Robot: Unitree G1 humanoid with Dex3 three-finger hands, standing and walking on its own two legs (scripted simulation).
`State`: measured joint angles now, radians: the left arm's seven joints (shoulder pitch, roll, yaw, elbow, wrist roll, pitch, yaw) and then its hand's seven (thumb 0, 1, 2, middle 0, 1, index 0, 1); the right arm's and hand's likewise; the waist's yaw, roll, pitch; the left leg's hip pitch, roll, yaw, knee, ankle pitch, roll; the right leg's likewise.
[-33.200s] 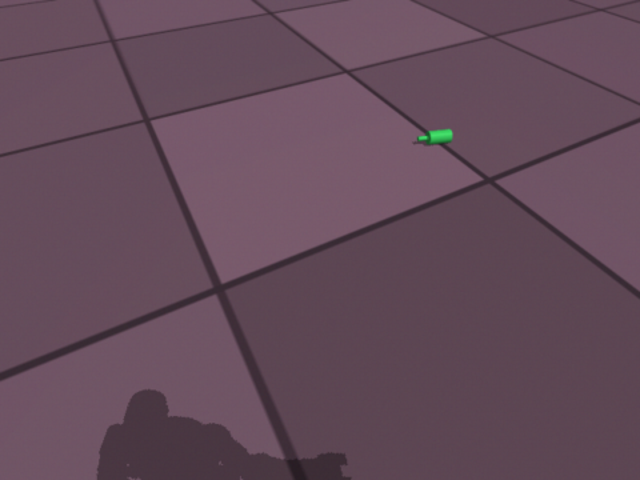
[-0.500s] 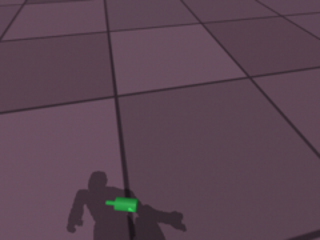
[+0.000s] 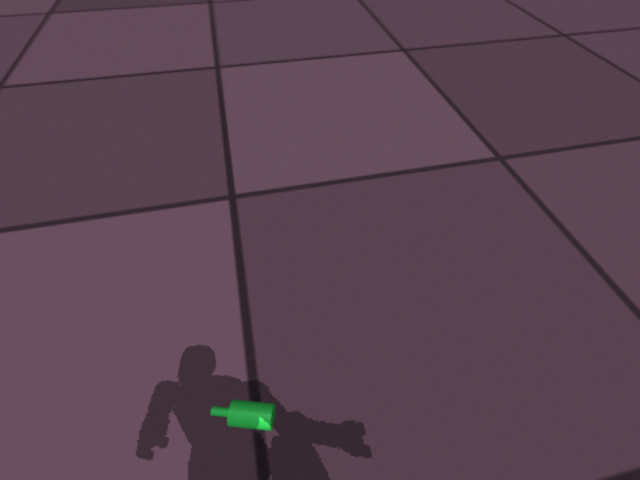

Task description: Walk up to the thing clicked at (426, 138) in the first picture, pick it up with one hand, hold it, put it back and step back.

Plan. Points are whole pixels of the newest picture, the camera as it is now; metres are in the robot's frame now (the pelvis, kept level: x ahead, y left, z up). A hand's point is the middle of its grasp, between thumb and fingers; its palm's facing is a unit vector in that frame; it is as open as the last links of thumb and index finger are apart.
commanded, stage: stand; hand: left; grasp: from above
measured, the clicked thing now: (242, 413) +0.45 +0.24 -0.75
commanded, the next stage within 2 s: rise first in 0.56 s
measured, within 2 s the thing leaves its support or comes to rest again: neither
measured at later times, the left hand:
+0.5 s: hand out of the picture +0.07 +0.25 -0.16, palm faces -0.03 -0.94 -0.34, open 7.3 cm
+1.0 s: hand out of the picture +0.14 +0.25 -0.17, palm faces -0.05 -0.92 -0.38, open 10.6 cm
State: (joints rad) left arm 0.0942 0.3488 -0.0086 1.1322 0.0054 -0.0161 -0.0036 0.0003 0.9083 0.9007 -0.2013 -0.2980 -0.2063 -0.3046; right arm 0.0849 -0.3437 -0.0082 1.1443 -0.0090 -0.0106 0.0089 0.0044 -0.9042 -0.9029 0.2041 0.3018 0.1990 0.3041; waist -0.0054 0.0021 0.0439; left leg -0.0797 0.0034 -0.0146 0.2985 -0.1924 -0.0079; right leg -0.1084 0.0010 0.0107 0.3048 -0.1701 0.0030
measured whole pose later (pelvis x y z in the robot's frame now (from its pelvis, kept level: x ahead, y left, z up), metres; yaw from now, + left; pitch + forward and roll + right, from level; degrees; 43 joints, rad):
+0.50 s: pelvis +0.00 +0.00 +0.00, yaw +0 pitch -2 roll +0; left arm 0.11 0.35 -0.01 1.13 0.01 -0.01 -0.01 0.00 0.91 0.90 -0.20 -0.30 -0.21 -0.30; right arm 0.10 -0.35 -0.01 1.14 -0.01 -0.01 0.01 0.00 -0.90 -0.90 0.20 0.30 0.20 0.30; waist 0.00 0.01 0.05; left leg -0.07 0.01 -0.02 0.29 -0.19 -0.01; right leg -0.11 0.00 0.01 0.31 -0.18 0.00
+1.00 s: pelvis -0.02 +0.00 -0.03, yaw +1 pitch +7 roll +0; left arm 0.01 0.32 0.13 0.93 0.15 0.06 -0.02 0.00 0.17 0.94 -0.11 -0.87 -0.13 -0.87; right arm 0.24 -0.24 -0.03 0.75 0.02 -0.05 -0.01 0.01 -0.90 -0.90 0.20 0.30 0.20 0.30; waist -0.03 0.00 -0.03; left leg -0.47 0.00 -0.03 0.68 -0.34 -0.01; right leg -0.49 0.00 0.00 0.66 -0.31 0.00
